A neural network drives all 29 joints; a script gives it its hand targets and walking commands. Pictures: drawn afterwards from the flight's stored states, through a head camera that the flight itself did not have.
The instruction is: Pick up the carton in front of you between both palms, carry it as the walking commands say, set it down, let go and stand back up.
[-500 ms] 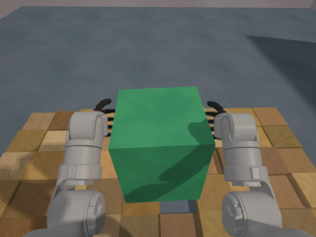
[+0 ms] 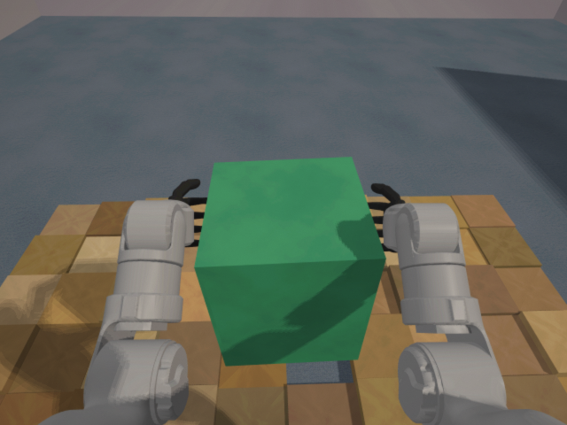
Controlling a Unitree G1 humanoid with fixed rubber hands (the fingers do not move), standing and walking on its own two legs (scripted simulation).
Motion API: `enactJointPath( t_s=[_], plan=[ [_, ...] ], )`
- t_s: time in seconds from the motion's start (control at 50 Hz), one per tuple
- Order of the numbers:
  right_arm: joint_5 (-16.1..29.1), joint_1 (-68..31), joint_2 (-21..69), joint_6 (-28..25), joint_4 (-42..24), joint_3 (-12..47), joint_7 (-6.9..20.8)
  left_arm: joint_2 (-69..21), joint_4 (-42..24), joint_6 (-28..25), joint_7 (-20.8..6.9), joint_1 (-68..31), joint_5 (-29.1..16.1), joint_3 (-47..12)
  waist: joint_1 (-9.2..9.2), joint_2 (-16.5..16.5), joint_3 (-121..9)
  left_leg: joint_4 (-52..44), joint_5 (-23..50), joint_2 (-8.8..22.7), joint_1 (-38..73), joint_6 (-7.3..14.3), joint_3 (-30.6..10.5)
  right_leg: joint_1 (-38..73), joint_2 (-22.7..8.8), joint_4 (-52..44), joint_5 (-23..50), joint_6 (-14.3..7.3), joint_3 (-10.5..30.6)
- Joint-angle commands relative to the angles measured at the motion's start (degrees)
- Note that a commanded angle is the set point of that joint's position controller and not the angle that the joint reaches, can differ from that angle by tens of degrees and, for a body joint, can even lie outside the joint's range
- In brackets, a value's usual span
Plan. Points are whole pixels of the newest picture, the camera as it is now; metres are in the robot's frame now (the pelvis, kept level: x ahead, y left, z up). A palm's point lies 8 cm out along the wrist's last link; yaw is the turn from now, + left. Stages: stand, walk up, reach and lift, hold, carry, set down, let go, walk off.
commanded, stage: carry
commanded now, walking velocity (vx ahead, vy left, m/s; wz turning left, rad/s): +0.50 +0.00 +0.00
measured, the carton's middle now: (287, 263) +0.34 +0.00 +0.05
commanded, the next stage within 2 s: none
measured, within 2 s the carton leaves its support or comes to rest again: neither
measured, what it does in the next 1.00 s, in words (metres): goes down: left foot 0.04 m lower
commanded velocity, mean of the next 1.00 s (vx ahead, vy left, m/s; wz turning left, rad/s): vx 0.50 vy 0.00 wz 0.00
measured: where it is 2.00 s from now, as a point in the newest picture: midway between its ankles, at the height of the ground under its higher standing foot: (264, 254)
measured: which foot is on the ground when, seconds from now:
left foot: down 0.00-0.32, up 0.34-0.66, down 0.68-1.00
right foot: down 0.00-0.70, up 0.72-1.00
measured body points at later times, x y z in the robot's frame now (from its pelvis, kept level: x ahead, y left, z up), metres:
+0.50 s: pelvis +0.12 -0.01 +0.00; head +0.13 +0.00 +0.45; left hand +0.48 +0.16 +0.11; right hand +0.49 -0.14 +0.11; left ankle +0.15 +0.10 -0.71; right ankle +0.04 -0.10 -0.74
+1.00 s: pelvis +0.39 +0.08 -0.03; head +0.45 +0.10 +0.41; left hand +0.77 +0.23 +0.03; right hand +0.75 -0.08 +0.04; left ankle +0.33 +0.12 -0.78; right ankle +0.50 -0.07 -0.69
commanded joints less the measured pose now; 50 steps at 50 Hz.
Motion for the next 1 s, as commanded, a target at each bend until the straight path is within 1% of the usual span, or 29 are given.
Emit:
enactJointPath(
  t_s=[0.0,0.04,0.06,0.16,0.22,0.24,0.26,0.28,0.3,0.32,0.34,0.36,0.38,0.42,0.46,0.5,0.54,0.56,0.6,0.62,0.64,0.66,0.68,0.7,0.72,0.76,0.78,0.86,0.98],
  plan=[
    [23.7,-43.4,63.6,-3.1,-7.8,29.7,13.1,-66.6,-7.3,-0.7,-14.0,-41.8,-25.7,-29.9,-0.26,0.3,-19.6,-5.8,6.1,9.0,3.4,0.1,-7.1,9.1,-7.2,-3.2,2.0,-2.3,6.4],
    [23.7,-43.9,63.5,-3.0,-8.0,29.6,13.1,-66.5,-7.9,-0.6,-13.9,-42.4,-25.8,-30.1,-0.63,0.4,-16.7,-8.0,-8.3,8.7,1.4,1.3,-8.1,6.4,-6.6,-5.1,-15.7,-2.4,7.3],
    [23.8,-44.0,63.2,-3.0,-7.9,29.6,13.1,-66.3,-7.8,-0.6,-13.9,-43.0,-25.7,-30.1,-1.0,0.9,-14.9,-8.4,-11.2,9.0,0.8,2.0,-9.1,4.6,-6.6,-4.8,-18.9,-2.6,7.7],
    [24.3,-42.9,62.7,-3.4,-6.3,29.4,13.3,-65.3,-5.1,-0.7,-13.4,-40.9,-24.7,-28.8,-2.28,6.5,-13.4,-11.3,-5.1,14.9,10.7,6.0,-18.2,-4.9,-2.1,3.9,-9.7,-1.0,0.6],
    [24.7,-43.6,63.2,-3.7,-6.4,29.5,13.4,-65.1,-4.1,-0.9,-13.3,-40.5,-23.9,-27.7,-2.3,5.8,-11.9,-9.5,-2.4,15.7,9.3,6.4,-17.5,-3.1,-1.2,-0.2,-10.5,-0.9,-0.8],
    [24.9,-44.1,63.3,-3.8,-6.7,29.8,13.4,-65.2,-3.7,-1.0,-13.3,-40.2,-23.8,-27.5,-1.89,4.6,-12.5,-7.4,-1.4,14.4,5.8,5.3,-15.2,1.7,-2.0,-1.5,-10.6,-1.6,0.9],
    [25.2,-44.7,63.5,-3.9,-6.9,30.1,13.4,-65.2,-3.2,-1.0,-13.3,-39.2,-23.6,-27.3,-0.95,1.9,-13.9,-3.0,-0.6,12.0,-0.4,3.5,-11.5,8.9,-4.6,-3.6,-11.8,-3.3,5.6],
    [25.4,-44.7,64.3,-3.9,-6.5,30.2,13.5,-64.7,-2.9,-1.1,-13.2,-38.3,-23.3,-27.0,0.24,-5.1,-15.3,6.7,-0.5,7.0,-10.6,0.4,-3.8,18.8,-11.4,-7.9,-10.1,-6.7,16.0],
    [25.7,-45.3,64.7,-3.7,-6.1,30.1,13.6,-64.0,-2.2,-1.4,-13.1,-37.4,-22.9,-26.8,1.21,-11.4,-14.2,12.4,-5.3,4.0,-22.5,-1.9,0.2,27.3,-17.5,-8.0,-0.8,-11.0,24.8],
    [26.0,-46.2,64.4,-3.7,-6.5,30.0,13.6,-63.9,-2.6,-1.5,-13.0,-36.8,-22.8,-26.8,2.67,-12.0,-13.1,17.2,-14.2,3.0,-31.9,-2.6,-0.5,32.8,-20.7,-8.2,7.2,-14.1,29.7],
    [26.1,-46.5,64.7,-3.7,-6.5,30.3,13.5,-64.0,-4.5,-1.7,-12.8,-38.1,-23.2,-27.4,3.53,-9.7,-13.6,20.7,-16.8,3.5,-35.6,-2.6,-0.9,35.6,-22.2,-7.2,14.9,-15.0,31.3],
    [26.1,-45.9,65.0,-3.8,-6.7,30.4,13.3,-64.5,-7.4,-1.7,-12.6,-40.5,-24.3,-28.6,3.62,-5.5,-15.2,21.2,-16.2,4.3,-35.4,-2.4,-1.4,36.4,-21.4,-7.4,16.7,-14.1,28.8],
    [26.1,-45.4,65.2,-3.9,-7.8,30.4,13.0,-65.2,-10.9,-1.7,-12.4,-43.5,-25.6,-30.1,3.27,-4.0,-16.3,19.5,-14.0,4.8,-33.6,-2.2,-1.3,35.5,-20.2,-8.2,14.7,-12.4,25.6],
    [25.7,-44.8,65.1,-3.6,-10.0,30.5,12.2,-66.2,-15.8,-1.5,-12.0,-47.3,-27.8,-32.2,2.06,-5.7,-16.5,13.6,-7.0,4.4,-26.2,-2.7,0.1,29.9,-16.4,-10.6,10.5,-8.9,18.5],
    [24.8,-43.2,64.4,-3.2,-11.1,30.7,11.4,-66.6,-17.1,-1.1,-12.1,-46.4,-28.6,-33.3,2.61,-7.6,-16.7,11.1,2.3,3.8,-20.7,-2.8,2.0,26.7,-13.5,-10.1,14.4,-7.2,12.2],
    [23.5,-40.6,63.4,-2.8,-10.8,30.4,11.0,-66.4,-15.9,-0.6,-12.4,-43.4,-28.3,-33.4,3.6,-7.4,-16.0,6.9,10.6,4.9,-22.0,-2.9,0.9,28.9,-12.3,-8.5,19.6,-6.5,9.2],
    [22.4,-38.5,62.4,-2.4,-10.0,30.3,11.3,-66.3,-13.9,-0.6,-12.9,-40.6,-27.4,-33.7,4.01,-7.6,-15.1,2.5,13.9,4.8,-20.8,-2.8,1.3,29.7,-12.1,-5.8,26.7,-5.6,7.3],
    [21.8,-37.7,62.0,-2.5,-9.6,30.0,11.5,-66.5,-13.0,-0.7,-13.1,-39.7,-27.0,-33.9,4.11,-6.2,-13.7,-2.4,18.7,5.5,-18.9,-2.6,0.2,28.6,-11.2,-5.7,26.1,-4.5,5.9],
    [21.4,-37.4,61.5,-2.6,-8.8,30.0,12.2,-67.3,-11.5,-1.2,-13.5,-39.0,-26.3,-34.6,2.06,-6.6,-14.3,-6.6,23.0,4.0,-8.2,-1.9,3.1,24.2,-9.8,-1.3,31.3,-2.7,3.3],
    [21.3,-36.5,61.5,-2.8,-7.8,30.0,12.6,-67.7,-10.8,-1.5,-13.7,-38.9,-26.2,-34.9,-0.45,-5.9,-16.9,-8.0,24.4,3.0,1.8,-1.7,4.7,20.7,-8.5,5.4,32.8,-1.4,0.8],
    [21.1,-35.8,61.2,-3.1,-7.0,29.8,13.0,-67.7,-10.2,-1.7,-13.9,-38.6,-25.9,-35.1,-2.17,-2.6,-19.7,-7.5,21.3,2.3,13.0,-2.4,6.8,14.8,-6.3,15.7,27.9,0.2,-2.5],
    [20.9,-35.0,61.0,-3.3,-6.1,29.3,13.5,-67.1,-9.6,-2.0,-14.1,-39.1,-25.8,-34.9,-3.46,2.5,-21.6,-2.9,17.8,8.4,24.3,-2.8,0.4,2.1,-5.4,27.4,9.4,1.3,-1.6],
    [20.7,-34.1,60.7,-3.4,-4.1,28.4,13.8,-66.9,-8.1,-2.0,-14.4,-38.7,-25.8,-34.5,-2.72,14.0,-21.4,2.3,37.3,19.9,28.8,-3.1,-15.6,-8.4,-1.0,38.7,-21.8,2.3,0.2],
    [19.9,-35.2,58.2,-4.0,-4.6,27.7,13.8,-68.8,-6.7,-1.7,-14.4,-38.5,-25.6,-33.4,-2.29,20.4,-25.4,-4.3,23.5,27.0,35.7,6.6,-33.3,-20.7,2.2,47.5,-21.8,3.2,3.3],
    [21.2,-36.5,60.9,-4.3,-6.4,29.4,14.1,-68.3,-8.7,-2.1,-14.3,-40.1,-25.6,-34.3,-2.71,15.6,-23.1,-9.3,10.8,26.9,31.7,8.2,-35.2,-25.3,-0.5,49.3,-19.5,2.2,4.4],
    [24.4,-43.5,64.4,-5.3,-13.5,31.9,14.7,-70.6,-12.2,-3.0,-13.7,-43.0,-26.6,-35.7,-2.15,7.0,-20.2,-10.0,13.9,22.8,24.1,5.8,-27.3,-24.8,-3.3,48.0,-14.2,1.8,3.9],
    [25.8,-45.8,65.6,-5.6,-16.3,33.6,14.8,-71.3,-13.8,-3.4,-13.2,-42.9,-26.8,-36.3,-2.07,6.0,-20.4,-10.4,17.2,21.9,21.5,5.3,-23.1,-23.4,-4.7,45.4,-11.5,1.9,3.6],
    [28.0,-43.2,66.7,-6.2,-20.9,36.3,14.5,-71.3,-17.0,-4.4,-11.3,-37.7,-26.1,-38.0,-2.16,7.0,-22.7,-9.7,31.9,18.8,22.8,4.6,-12.7,-25.1,-4.8,39.5,-6.1,2.8,1.3],
    [27.4,-37.0,63.7,-6.9,-21.7,39.2,15.2,-67.9,-19.4,-5.4,-10.3,-32.9,-23.5,-40.4,-4.42,7.9,-20.6,-6.3,47.9,14.8,32.4,4.3,-7.1,-33.3,-1.5,28.3,1.6,1.1,-2.5]
  ],
)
